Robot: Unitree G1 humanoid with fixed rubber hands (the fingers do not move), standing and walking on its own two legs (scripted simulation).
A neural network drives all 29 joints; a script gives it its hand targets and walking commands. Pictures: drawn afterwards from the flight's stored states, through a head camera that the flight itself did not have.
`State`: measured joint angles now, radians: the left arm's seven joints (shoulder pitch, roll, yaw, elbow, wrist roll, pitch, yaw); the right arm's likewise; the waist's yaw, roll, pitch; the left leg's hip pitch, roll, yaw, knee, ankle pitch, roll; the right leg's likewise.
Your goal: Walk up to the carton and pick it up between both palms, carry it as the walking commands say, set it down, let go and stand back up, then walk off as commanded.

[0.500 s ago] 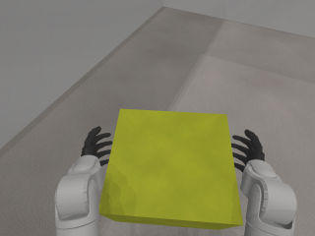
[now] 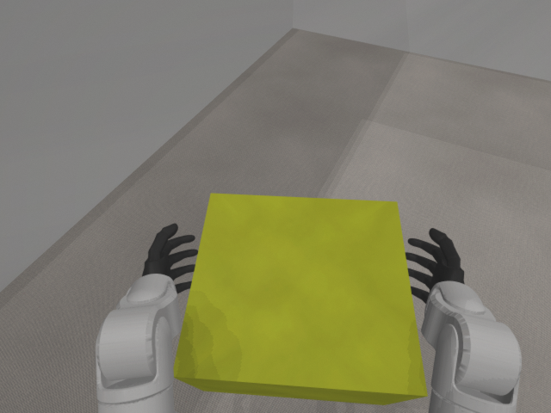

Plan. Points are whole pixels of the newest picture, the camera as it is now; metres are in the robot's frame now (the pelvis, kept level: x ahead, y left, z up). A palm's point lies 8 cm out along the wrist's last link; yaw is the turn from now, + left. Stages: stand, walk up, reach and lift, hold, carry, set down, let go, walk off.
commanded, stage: carry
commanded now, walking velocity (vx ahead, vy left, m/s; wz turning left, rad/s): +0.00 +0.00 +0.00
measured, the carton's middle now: (297, 299) +0.30 -0.01 +0.00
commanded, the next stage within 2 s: hold in 1.94 s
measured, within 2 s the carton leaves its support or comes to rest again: neither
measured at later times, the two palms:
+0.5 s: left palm (183, 194) +0.41 +0.16 +0.10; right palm (420, 200) +0.40 -0.19 +0.10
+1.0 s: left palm (189, 193) +0.41 +0.15 +0.10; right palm (427, 203) +0.40 -0.20 +0.10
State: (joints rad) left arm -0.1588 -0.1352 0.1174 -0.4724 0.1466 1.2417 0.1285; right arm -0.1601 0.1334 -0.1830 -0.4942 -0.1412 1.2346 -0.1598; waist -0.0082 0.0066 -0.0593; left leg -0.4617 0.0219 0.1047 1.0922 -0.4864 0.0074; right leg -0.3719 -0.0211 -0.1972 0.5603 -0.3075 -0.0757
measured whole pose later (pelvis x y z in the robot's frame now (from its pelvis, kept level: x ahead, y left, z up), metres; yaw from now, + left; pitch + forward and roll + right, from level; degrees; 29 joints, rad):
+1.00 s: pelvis +0.14 -0.01 +0.00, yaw -1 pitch +4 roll +2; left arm -0.16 -0.13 0.12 -0.47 0.15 1.25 0.13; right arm -0.16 0.13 -0.18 -0.49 -0.14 1.24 -0.16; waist -0.01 -0.01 -0.07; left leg -0.38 0.02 0.13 0.55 -0.24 0.02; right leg -0.17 -0.03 -0.13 0.55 -0.44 -0.02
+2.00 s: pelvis +0.11 +0.01 +0.00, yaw -2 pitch +0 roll +0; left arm -0.12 -0.13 0.13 -0.32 0.18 1.07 0.09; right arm -0.16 0.13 -0.19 -0.28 -0.19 1.03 -0.08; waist -0.01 -0.02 -0.03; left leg -0.34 0.02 0.13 0.54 -0.20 0.04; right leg -0.11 -0.03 -0.13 0.52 -0.41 -0.02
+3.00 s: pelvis +0.06 +0.03 -0.01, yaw -6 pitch +11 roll +1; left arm -0.29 -0.09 0.28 0.39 0.19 0.38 0.05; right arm -0.35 0.07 -0.39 0.51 -0.21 0.27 0.08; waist -0.01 -0.07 0.05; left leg -0.63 0.00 0.12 0.51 -0.08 0.05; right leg -0.51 -0.01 0.02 0.66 -0.35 -0.02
